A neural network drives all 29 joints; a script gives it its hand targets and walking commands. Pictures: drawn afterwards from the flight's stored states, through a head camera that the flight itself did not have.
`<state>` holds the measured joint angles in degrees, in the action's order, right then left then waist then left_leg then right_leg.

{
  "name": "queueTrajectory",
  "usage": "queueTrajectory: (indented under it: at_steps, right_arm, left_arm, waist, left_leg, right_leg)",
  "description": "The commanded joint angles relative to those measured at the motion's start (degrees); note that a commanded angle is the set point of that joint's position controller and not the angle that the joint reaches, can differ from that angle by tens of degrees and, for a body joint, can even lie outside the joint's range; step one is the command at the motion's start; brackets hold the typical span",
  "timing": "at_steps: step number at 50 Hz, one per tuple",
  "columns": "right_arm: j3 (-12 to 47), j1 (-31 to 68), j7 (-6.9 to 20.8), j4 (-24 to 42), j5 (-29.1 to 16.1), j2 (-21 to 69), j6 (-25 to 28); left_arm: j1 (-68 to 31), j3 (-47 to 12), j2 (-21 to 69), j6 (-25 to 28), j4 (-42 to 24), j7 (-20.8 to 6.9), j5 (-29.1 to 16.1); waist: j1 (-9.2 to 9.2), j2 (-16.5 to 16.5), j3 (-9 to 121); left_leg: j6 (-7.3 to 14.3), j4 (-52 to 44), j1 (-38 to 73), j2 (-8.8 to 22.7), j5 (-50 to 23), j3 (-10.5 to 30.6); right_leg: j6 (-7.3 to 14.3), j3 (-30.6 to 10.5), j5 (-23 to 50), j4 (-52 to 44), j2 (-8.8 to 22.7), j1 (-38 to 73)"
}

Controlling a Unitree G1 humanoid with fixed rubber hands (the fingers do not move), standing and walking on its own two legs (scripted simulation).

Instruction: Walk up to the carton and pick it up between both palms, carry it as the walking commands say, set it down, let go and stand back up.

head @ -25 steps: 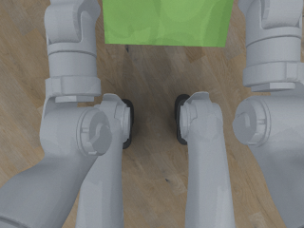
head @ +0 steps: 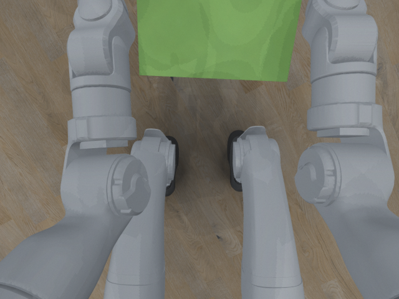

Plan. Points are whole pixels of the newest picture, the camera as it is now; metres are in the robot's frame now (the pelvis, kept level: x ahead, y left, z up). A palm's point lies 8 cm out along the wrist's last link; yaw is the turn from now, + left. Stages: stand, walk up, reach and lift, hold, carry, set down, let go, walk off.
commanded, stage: reach and lift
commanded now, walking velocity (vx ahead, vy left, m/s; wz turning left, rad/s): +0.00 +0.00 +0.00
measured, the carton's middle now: (208, 20) +0.52 -0.01 -0.17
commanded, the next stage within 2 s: none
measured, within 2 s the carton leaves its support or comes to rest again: neither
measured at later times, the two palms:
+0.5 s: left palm out of the picture +0.52 +0.12 -0.01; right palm out of the picture +0.53 -0.16 -0.03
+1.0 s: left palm out of the picture +0.50 +0.13 +0.11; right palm out of the picture +0.49 -0.16 +0.09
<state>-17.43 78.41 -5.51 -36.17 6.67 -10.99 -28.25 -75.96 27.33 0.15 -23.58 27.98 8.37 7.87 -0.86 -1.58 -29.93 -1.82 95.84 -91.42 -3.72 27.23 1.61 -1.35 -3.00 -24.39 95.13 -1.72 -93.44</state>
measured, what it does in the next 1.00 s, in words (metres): rises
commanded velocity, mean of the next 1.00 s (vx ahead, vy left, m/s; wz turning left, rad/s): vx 0.00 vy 0.00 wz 0.00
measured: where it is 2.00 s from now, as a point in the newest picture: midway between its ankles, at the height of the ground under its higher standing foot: (202, 174)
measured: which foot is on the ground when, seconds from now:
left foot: down 0.00-1.00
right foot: down 0.00-1.00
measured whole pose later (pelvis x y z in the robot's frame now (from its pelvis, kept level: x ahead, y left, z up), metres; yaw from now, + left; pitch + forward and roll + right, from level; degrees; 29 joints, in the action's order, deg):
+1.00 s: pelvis +0.05 -0.01 +0.11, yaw +0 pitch +26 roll +0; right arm -24.7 51.4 -5.1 -44.9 16.4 1.0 -25.8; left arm -51.2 31.3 7.6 -21.1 40.4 4.8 17.6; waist 0.5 -2.2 6.0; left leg -1.8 71.3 -73.9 -3.5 23.8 4.5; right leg -0.3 -1.8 -21.3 70.3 -1.8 -75.2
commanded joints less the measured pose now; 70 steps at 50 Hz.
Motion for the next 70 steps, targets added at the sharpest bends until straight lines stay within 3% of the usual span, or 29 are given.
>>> queueTrajectory:
  at_steps: [1,8,17,18,22,23,26,27,28,36,37,39,40,41,42,44,45,46,47,48,49,54,55,56,58,66,67,68,70]
  right_arm:
    - [31.01,44.15,17.6,12.13,-12.67,64.61,5.39]
    - [33.76,44.55,17.68,12.64,-14.44,69.87,5.32]
    - [30.67,38.81,17.82,8.47,-11.24,69.1,5.62]
    - [34.62,40.07,17.72,16.31,-13.87,69.18,5.87]
    - [31.91,37.41,17.81,10.85,-11.68,70.88,5.37]
    - [33.86,40.48,18.03,12.92,-13.33,67.9,5.75]
    - [35.56,40.39,18.2,16.29,-13.73,69.36,6.02]
    - [29.93,33.04,18.39,3.65,-10.34,69.97,5.18]
    - [35.01,31.37,18.16,15.12,-12.95,72.78,6.36]
    - [35.75,31.68,17.41,13.49,-11.17,72.17,6.72]
    - [32.82,28.26,17.65,6.91,-10.03,74.7,6.02]
    - [33.99,28.68,17.05,9.98,-12.47,77.05,7.11]
    - [32.68,30.32,17.48,10.25,-10.77,73.01,7.66]
    - [32.72,30.46,17.35,10.15,-11.67,75.06,7.73]
    - [29.45,25.67,18.04,4.63,-8.94,75.32,6.98]
    - [25.61,17.54,17.25,-2.9,-5.3,76.11,6.44]
    - [29.11,21.38,17.39,6.73,-8.97,79.92,7.6]
    - [19.47,19.29,17.49,-4.09,-2.06,71.93,7.28]
    - [23.31,18.51,17.04,-0.16,-5.72,79.85,7.77]
    - [16.0,17.7,17.18,-4.47,-0.02,73.29,7.24]
    - [15.18,16.11,17.36,-6.23,0.51,75.33,7.97]
    - [10.9,3.67,17.99,-9.51,6.89,72.37,8.54]
    - [17.26,8.84,17.85,-2.9,2.99,76.12,9.02]
    - [16.66,4.19,17.4,-4.79,4.07,77.11,8.65]
    - [17.45,4.01,17.9,-3.32,4.52,74.57,9.95]
    - [27.8,-6.98,18.5,5.94,-0.01,76.03,12.84]
    - [27.73,-9.43,18.44,5.19,2.2,76.4,12.48]
    - [28.55,-11.35,18.22,2.86,2.54,74.83,13.22]
    - [32.06,-13.88,18.38,6.27,0.36,78.34,13.08]
  left_arm:
    - [-43.16,-42.98,58.31,-0.93,0.8,-19.93,-12.88]
    - [-36.07,-40.75,59.4,-1.08,3.55,-20.45,-11.16]
    - [-33.78,-42.52,60.56,-0.74,4.5,-20.19,-10.81]
    - [-38.43,-48.27,61.87,-0.19,-5.49,-19.84,-13.31]
    - [-31.24,-45.36,61.01,-1.15,0.56,-19.23,-11.21]
    - [-30.84,-43.47,61.58,-1.64,4.17,-19.51,-11.13]
    - [-30.81,-47.79,63.56,-1.23,-0.95,-19.93,-12.9]
    - [-26.57,-41.13,61.24,-1.58,8.07,-20.22,-8.31]
    - [-30.12,-49.61,64.88,-0.07,-6.43,-19.42,-13.75]
    - [-20.24,-42.79,61.54,0.46,3.12,-20.09,-8.58]
    - [-26.26,-43.67,59.59,0.82,1.58,-20.31,-9.18]
    - [-26.17,-45.61,62.84,1.47,0.73,-20.28,-9.7]
    - [-26.38,-46.0,64.41,0.75,3.27,-20.7,-10.26]
    - [-18.17,-42.77,64.93,0.82,6.5,-20.18,-7.61]
    - [-23.15,-42.86,63.92,0.98,6.6,-20.46,-8.63]
    - [-14.18,-35.07,63.98,1.16,13.82,-21.13,-4.51]
    - [-9.78,-35.48,65.88,1.13,11.72,-21.07,-4.03]
    - [-11.24,-27.16,64.36,0.43,23.69,-21.64,-1.25]
    - [-11.76,-32.51,67.09,1.45,14.78,-21.2,-2.81]
    - [-12.2,-26.7,66.17,0.35,23.11,-22.01,-1.14]
    - [-9.39,-23.88,63.45,1.16,23.76,-22.03,2.09]
    - [-1.14,-20.48,64.48,2.24,24.01,-22.81,5.33]
    - [3.9,-19.94,65.04,2.47,24.14,-22.74,6.31]
    - [2.97,-21.85,64.83,3.49,20.95,-22.52,4.19]
    - [5.79,-21.68,65.23,3.71,22.53,-22.33,6.38]
    - [14.45,-37.29,67.48,5.85,10.51,-21.09,1.96]
    - [13.24,-38.29,66.76,6.14,7.4,-20.88,1.97]
    - [13.04,-36.08,64.66,6.91,10.29,-21.38,3.7]
    - [15.57,-44.16,70.31,6.58,4.52,-21.24,-0.22]
  waist:
    - [-1.35,1.93,137.33]
    - [2.13,4.6,134.38]
    - [-0.09,2.91,126.94]
    - [-1.48,-0.98,138.96]
    - [-1.36,4.74,132.45]
    - [1.9,2.14,128.21]
    - [-1.88,4.21,133.17]
    - [0.36,2.26,119.38]
    - [-2.88,2.38,136.92]
    - [3.26,5.66,120.52]
    - [0.53,6.13,116.95]
    - [3.67,-0.01,116.75]
    - [-1.04,1.83,115.23]
    - [3.89,0.61,111.26]
    - [-1.32,4.53,105.4]
    - [2.09,3.37,90.0]
    - [5.55,4.25,96.25]
    - [-0.76,4.87,82.19]
    - [2.61,2.45,87.43]
    - [-3.12,3.38,76.02]
    - [1.94,-1.08,71.31]
    - [-2.19,1.38,65.79]
    - [3.78,2.65,72.44]
    - [-0.72,7.46,71.55]
    - [3.3,3.02,70.21]
    - [0.22,-0.06,77.29]
    - [-1.2,4.74,76.24]
    - [1.55,1.25,74.26]
    - [-0.78,-0.66,80.04]
  left_leg:
    - [0.49,-8.7,27.91,-5.98,-13.32,-5.07]
    - [1.95,-11.89,28.02,-6.24,-10.5,-4.37]
    - [1.01,-15.55,30.51,-5.41,-9.26,-3.15]
    - [0.56,-15.66,39.92,-5.74,-16.03,-3.04]
    - [1.15,-17.08,36.1,-5.82,-10.8,-2.47]
    - [1.32,-18.3,35.93,-5.67,-8.14,-2.34]
    - [1.16,-19.99,41.94,-5.98,-12.01,-0.98]
    - [1.36,-20.62,35.62,-5.37,-7.6,-2.64]
    - [0.56,-20.21,46.18,-5.98,-18.54,-1.14]
    - [1.75,-23.64,40.7,-5.8,-14.65,-1.73]
    - [1.76,-24.21,38.51,-5.34,-10.42,-2.14]
    - [1.0,-25.41,41.16,-5.62,-14.06,-2.58]
    - [1.22,-26.03,41.56,-5.01,-9.69,-0.41]
    - [0.98,-26.47,40.29,-5.44,-10.35,-1.2]
    - [1.57,-28.02,40.47,-4.58,-6.25,-0.4]
    - [1.03,-28.18,29.32,-4.82,-6.36,-1.91]
    - [2.07,-31.89,40.01,-5.11,-12.62,-0.28]
    - [1.69,-30.64,28.81,-4.6,-1.19,-1.09]
    - [2.06,-33.26,36.52,-5.31,-4.56,-0.56]
    - [2.4,-34.03,32.42,-4.41,2.15,1.27]
    - [1.52,-34.38,29.22,-4.88,2.15,-0.71]
    - [1.45,-38.94,33.83,-4.46,-4.67,0.36]
    - [1.57,-39.89,37.17,-5.27,-12.07,-0.25]
    - [1.94,-40.19,38.65,-4.86,-12.61,1.34]
    - [1.99,-41.92,40.85,-4.96,-13.12,1.42]
    - [0.67,-47.33,57.95,-3.71,-33.54,4.09]
    - [0.32,-47.27,54.79,-3.64,-31.38,4.13]
    - [0.75,-46.94,51.85,-3.93,-30.49,2.98]
    - [-0.13,-49.49,59.82,-3.54,-35.69,3.64]
  right_leg:
    - [0.63,5.57,14.25,-8.03,-6.25,42.85]
    - [-0.44,4.71,12.46,-10.72,-6.13,47.77]
    - [0.3,5.1,9.17,-14.71,-6.3,46.06]
    - [0.29,5.77,16.83,-13.76,-6.89,50.73]
    - [0.2,4.77,11.72,-15.98,-6.7,51.45]
    - [-0.11,4.46,7.32,-16.47,-6.25,46.92]
    - [0.15,5.33,11.59,-18.27,-7.24,52.85]
    - [0.74,4.63,7.75,-18.95,-6.31,45.01]
    - [0.65,5.19,19.1,-18.72,-7.19,56.65]
    - [-0.91,3.38,14.22,-23.06,-6.54,54.38]
    - [-0.46,3.33,10.11,-24.35,-6.15,52.8]
    - [-0.22,3.08,14.34,-24.65,-6.17,56.26]
    - [0.25,3.82,10.25,-24.67,-6.42,51.4]
    - [0.05,2.46,9.28,-26.34,-5.77,52.92]
    - [-0.07,4.0,6.12,-27.2,-6.33,47.95]
    - [0.33,1.21,7.06,-30.76,-4.72,49.24]
    - [-1.39,2.98,12.51,-30.86,-5.94,53.65]
    - [0.08,3.07,0.72,-32.04,-4.71,44.37]
    - [-0.1,2.21,3.21,-33.88,-5.26,52.12]
    - [0.89,3.58,-2.34,-33.62,-5.54,41.21]
    - [1.37,1.44,-3.12,-36.2,-4.24,43.97]
    - [1.74,1.79,5.07,-40.01,-5.18,47.14]
    - [0.8,1.26,11.58,-40.9,-5.31,56.61]
    - [0.69,1.23,13.84,-41.13,-5.41,58.3]
    - [1.3,0.73,12.15,-41.31,-4.93,54.09]
    - [0.67,1.2,28.87,-44.9,-6.6,59.57]
    - [0.92,1.32,28.34,-46.12,-7.18,61.24]
    - [1.22,-0.37,28.75,-46.4,-5.9,59.0]
    - [0.79,0.38,32.99,-47.41,-6.03,66.72]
